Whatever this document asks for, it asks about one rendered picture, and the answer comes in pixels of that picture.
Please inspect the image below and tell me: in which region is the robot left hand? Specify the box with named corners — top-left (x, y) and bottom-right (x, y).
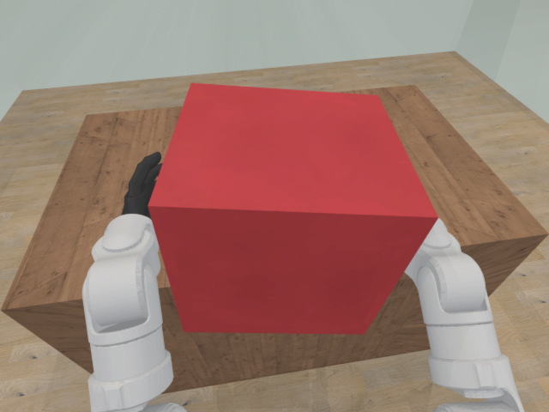
top-left (121, 152), bottom-right (163, 220)

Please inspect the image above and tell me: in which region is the robot right forearm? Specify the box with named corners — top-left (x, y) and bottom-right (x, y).
top-left (404, 218), bottom-right (525, 412)

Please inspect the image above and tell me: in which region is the robot left forearm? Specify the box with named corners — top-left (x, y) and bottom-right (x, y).
top-left (82, 214), bottom-right (173, 412)

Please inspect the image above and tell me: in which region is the pedestal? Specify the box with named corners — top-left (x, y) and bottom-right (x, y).
top-left (0, 85), bottom-right (549, 394)

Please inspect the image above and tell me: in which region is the carton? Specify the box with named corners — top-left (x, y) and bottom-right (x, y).
top-left (148, 83), bottom-right (438, 335)

